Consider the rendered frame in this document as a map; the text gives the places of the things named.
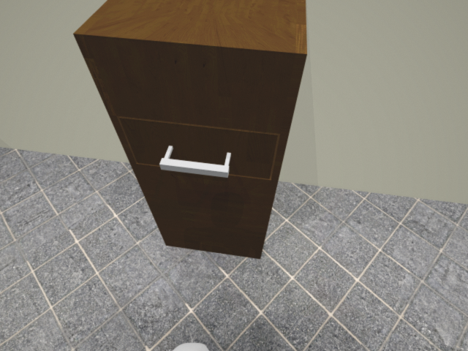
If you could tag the handle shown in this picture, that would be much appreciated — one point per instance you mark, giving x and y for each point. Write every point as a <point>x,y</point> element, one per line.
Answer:
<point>194,167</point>

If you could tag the cabinet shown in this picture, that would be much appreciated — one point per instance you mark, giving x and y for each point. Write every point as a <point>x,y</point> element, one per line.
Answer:
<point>221,63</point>

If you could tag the drawer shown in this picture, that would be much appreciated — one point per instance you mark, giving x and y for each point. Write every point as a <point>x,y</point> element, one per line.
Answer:
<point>252,152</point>

